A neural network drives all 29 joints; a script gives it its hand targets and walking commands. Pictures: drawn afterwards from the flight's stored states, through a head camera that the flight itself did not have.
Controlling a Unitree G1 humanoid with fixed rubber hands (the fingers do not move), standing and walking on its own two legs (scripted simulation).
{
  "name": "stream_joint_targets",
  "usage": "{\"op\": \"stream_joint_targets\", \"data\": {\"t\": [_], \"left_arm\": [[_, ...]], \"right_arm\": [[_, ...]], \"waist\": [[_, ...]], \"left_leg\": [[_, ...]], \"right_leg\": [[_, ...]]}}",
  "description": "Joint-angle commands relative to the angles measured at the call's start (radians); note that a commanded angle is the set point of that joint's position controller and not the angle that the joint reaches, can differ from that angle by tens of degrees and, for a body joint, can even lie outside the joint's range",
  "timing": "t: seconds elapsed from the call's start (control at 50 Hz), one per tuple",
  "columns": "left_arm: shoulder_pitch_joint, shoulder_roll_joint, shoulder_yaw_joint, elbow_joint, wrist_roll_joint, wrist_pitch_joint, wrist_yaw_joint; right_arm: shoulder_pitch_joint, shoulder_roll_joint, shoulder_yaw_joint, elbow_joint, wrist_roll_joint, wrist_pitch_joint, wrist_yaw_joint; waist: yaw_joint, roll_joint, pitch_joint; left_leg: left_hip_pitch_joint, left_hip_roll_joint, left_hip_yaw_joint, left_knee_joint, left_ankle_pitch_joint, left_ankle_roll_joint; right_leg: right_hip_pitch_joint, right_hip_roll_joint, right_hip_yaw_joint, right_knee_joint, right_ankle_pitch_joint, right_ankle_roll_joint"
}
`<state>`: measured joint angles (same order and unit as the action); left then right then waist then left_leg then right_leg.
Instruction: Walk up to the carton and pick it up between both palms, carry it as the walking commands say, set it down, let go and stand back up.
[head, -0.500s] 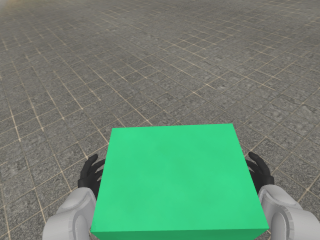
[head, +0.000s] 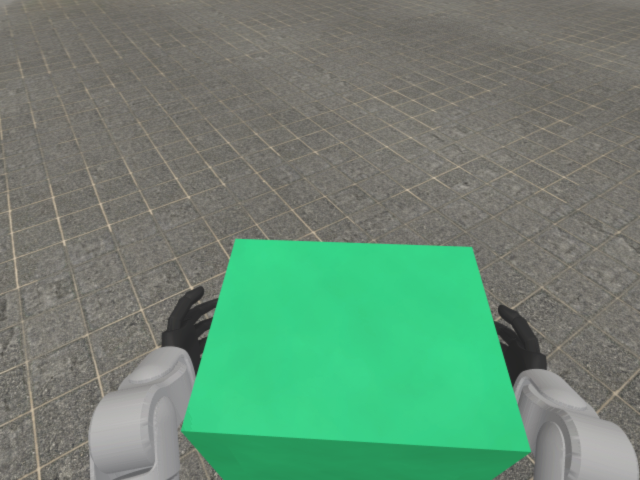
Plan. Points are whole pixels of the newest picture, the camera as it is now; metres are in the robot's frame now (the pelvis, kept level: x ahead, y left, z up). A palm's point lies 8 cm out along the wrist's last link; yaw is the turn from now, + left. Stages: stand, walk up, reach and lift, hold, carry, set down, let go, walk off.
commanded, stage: carry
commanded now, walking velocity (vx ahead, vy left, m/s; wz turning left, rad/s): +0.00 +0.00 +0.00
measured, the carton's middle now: (346, 382) +0.24 -0.01 +0.02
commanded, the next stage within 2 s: none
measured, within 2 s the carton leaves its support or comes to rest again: neither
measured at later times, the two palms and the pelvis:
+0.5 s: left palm (195, 365) +0.22 +0.16 +0.09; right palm (535, 376) +0.21 -0.21 +0.08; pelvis -0.01 -0.02 +0.00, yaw +0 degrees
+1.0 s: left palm (193, 362) +0.23 +0.16 +0.09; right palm (529, 370) +0.22 -0.20 +0.08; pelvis +0.00 -0.02 +0.00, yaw +0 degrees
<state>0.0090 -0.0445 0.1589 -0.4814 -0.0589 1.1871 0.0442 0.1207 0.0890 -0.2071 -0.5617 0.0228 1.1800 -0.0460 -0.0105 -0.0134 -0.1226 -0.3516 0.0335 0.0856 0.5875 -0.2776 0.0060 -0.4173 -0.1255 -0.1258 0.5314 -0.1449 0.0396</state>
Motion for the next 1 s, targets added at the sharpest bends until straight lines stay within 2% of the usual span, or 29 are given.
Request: {"op": "stream_joint_targets", "data": {"t": [0.0,0.22,0.28,0.3,0.38,0.52,0.58,0.68,0.78,0.9,0.98], "left_arm": [[-0.351,-0.722,-0.743,-0.15,-0.157,-0.016,-0.077],[-0.417,-0.734,-0.765,-0.204,-0.2,-0.019,-0.091],[-0.405,-0.727,-0.766,-0.194,-0.204,-0.016,-0.095],[-0.401,-0.731,-0.765,-0.196,-0.206,-0.018,-0.097],[-0.42,-0.737,-0.78,-0.219,-0.218,-0.022,-0.099],[-0.382,-0.723,-0.767,-0.199,-0.195,-0.018,-0.092],[-0.383,-0.731,-0.764,-0.198,-0.19,-0.021,-0.09],[-0.383,-0.724,-0.767,-0.195,-0.182,-0.019,-0.086],[-0.407,-0.734,-0.775,-0.198,-0.189,-0.022,-0.087],[-0.408,-0.731,-0.776,-0.192,-0.189,-0.024,-0.09],[-0.415,-0.734,-0.773,-0.183,-0.188,-0.025,-0.092]], "right_arm": [[-0.54,0.666,0.821,-0.177,0.238,-0.005,0.107],[-0.537,0.708,0.815,-0.16,0.226,-0.004,0.1],[-0.521,0.695,0.804,-0.156,0.212,-0.002,0.094],[-0.526,0.699,0.81,-0.163,0.214,-0.004,0.094],[-0.517,0.711,0.807,-0.161,0.213,-0.008,0.093],[-0.516,0.691,0.808,-0.156,0.219,-0.007,0.096],[-0.531,0.702,0.82,-0.161,0.227,-0.01,0.098],[-0.515,0.692,0.804,-0.14,0.222,-0.011,0.102],[-0.523,0.697,0.8,-0.135,0.217,-0.015,0.101],[-0.526,0.689,0.793,-0.133,0.21,-0.02,0.099],[-0.532,0.691,0.794,-0.129,0.208,-0.021,0.098]], "waist": [[0.013,0.015,-0.134],[0.007,-0.044,-0.161],[0.007,-0.035,-0.167],[0.007,-0.049,-0.174],[0.006,-0.023,-0.181],[0.006,0.017,-0.166],[0.006,-0.002,-0.179],[0.006,0.044,-0.161],[0.005,0.022,-0.161],[0.006,0.035,-0.154],[0.006,0.006,-0.161]], "left_leg": [[-0.08,0.104,-0.116,-0.186,-0.119,-0.008],[-0.022,0.075,-0.068,-0.119,-0.075,-0.019],[-0.002,0.07,-0.061,-0.105,-0.07,-0.019],[-0.004,0.065,-0.059,-0.104,-0.075,-0.019],[-0.008,0.075,-0.065,-0.111,-0.048,-0.017],[-0.019,0.098,-0.089,-0.135,-0.016,-0.017],[-0.017,0.098,-0.086,-0.127,0.004,-0.018],[-0.017,0.112,-0.102,-0.146,0.016,-0.014],[-0.017,0.105,-0.092,-0.136,0.0,-0.015],[-0.007,0.103,-0.092,-0.139,-0.011,-0.015],[-0.012,0.097,-0.088,-0.138,-0.035,-0.012]], "right_leg": [[0.17,-0.044,0.085,-0.091,-0.094,-0.021],[0.111,-0.049,0.129,-0.157,-0.167,-0.033],[0.095,-0.05,0.134,-0.165,-0.189,-0.033],[0.101,-0.051,0.138,-0.17,-0.202,-0.034],[0.116,-0.046,0.12,-0.148,-0.159,-0.034],[0.119,-0.034,0.095,-0.103,-0.108,-0.037],[0.132,-0.034,0.089,-0.096,-0.081,-0.038],[0.125,-0.022,0.074,-0.072,-0.046,-0.035],[0.126,-0.027,0.082,-0.086,-0.054,-0.034],[0.113,-0.023,0.081,-0.089,-0.073,-0.032],[0.12,-0.028,0.088,-0.106,-0.102,-0.034]]}}
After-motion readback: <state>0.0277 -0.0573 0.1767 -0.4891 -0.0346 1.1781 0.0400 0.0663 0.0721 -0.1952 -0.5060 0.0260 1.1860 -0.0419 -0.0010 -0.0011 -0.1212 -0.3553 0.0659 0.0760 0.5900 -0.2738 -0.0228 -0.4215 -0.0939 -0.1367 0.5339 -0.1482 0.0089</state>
